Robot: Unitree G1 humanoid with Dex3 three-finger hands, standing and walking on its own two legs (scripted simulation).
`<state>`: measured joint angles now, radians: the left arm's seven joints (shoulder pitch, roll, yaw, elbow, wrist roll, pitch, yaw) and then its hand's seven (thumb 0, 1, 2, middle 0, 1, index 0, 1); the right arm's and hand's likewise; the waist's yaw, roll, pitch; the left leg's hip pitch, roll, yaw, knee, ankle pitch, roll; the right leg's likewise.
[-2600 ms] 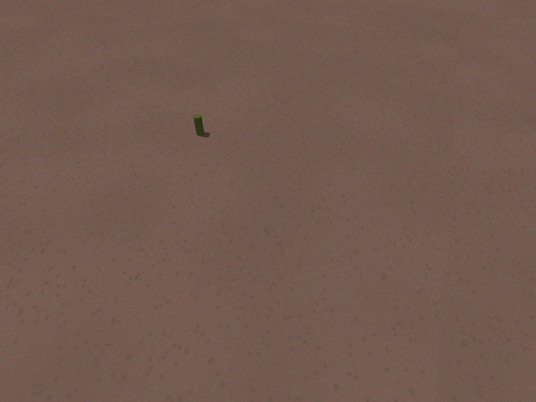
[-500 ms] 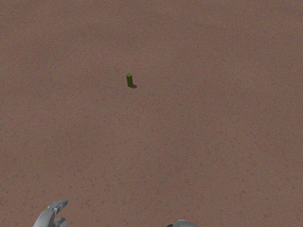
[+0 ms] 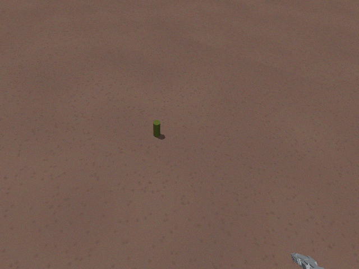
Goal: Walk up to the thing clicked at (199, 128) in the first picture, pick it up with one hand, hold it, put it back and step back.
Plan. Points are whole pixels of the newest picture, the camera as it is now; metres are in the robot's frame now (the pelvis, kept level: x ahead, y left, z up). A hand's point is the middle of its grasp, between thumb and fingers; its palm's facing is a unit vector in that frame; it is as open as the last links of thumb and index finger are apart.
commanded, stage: walk up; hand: left
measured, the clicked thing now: (156, 128) +1.13 +0.14 -0.70
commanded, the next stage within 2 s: none
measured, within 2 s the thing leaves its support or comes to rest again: neither
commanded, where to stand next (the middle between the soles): +0.78 -0.08 m, yaw +2 degrees
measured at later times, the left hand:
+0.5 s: hand (115, 199) +0.32 +0.18 -0.10, palm faces -0.01 -0.92 -0.39, open 7.4 cm
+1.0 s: hand (116, 178) +0.41 +0.21 -0.15, palm faces +0.00 -0.95 -0.31, open 7.4 cm
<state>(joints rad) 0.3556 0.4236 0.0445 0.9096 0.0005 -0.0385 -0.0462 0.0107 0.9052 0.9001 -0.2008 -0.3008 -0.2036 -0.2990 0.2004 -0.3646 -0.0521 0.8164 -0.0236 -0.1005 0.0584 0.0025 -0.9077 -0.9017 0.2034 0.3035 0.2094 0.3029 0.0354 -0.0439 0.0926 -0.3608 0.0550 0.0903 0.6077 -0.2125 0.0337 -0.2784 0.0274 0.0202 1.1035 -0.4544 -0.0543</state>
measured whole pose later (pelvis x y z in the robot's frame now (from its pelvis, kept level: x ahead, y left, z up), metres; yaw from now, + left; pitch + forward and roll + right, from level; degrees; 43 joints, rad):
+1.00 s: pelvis +0.40 -0.06 +0.01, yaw +3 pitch -3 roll -2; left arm 0.35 0.41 0.04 0.89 0.00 -0.03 -0.04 0.01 0.90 0.90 -0.20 -0.30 -0.21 -0.30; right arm 0.26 -0.38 -0.05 0.82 -0.01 -0.09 0.05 0.00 -0.91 -0.90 0.20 0.30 0.21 0.30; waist 0.01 -0.03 0.09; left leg -0.29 0.05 0.06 0.57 -0.21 0.03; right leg -0.34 -0.01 -0.01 1.09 -0.45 -0.05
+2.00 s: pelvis +0.68 -0.07 +0.01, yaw +3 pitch -3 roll -1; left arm 0.28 0.42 0.03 0.87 0.00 -0.03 -0.02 0.01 0.90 0.90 -0.20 -0.30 -0.21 -0.30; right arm 0.25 -0.38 -0.03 0.84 -0.01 -0.06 0.03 0.00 -0.91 -0.90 0.20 0.30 0.21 0.30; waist 0.00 -0.04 0.13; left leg -0.30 0.02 0.05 0.56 -0.21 0.03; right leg -0.43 -0.03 0.02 1.01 -0.43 -0.03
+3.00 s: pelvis +0.72 -0.08 +0.02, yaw +2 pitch -2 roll +0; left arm 0.10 0.34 0.00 1.17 0.00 -0.01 -0.02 0.01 0.90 0.90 -0.20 -0.30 -0.21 -0.30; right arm 0.07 -0.36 0.00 1.15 -0.01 -0.02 0.02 0.00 -0.91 -0.90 0.20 0.30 0.21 0.30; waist 0.01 0.01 0.06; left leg -0.14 0.02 0.05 0.35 -0.17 0.00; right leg -0.17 -0.03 -0.02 0.34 -0.14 0.02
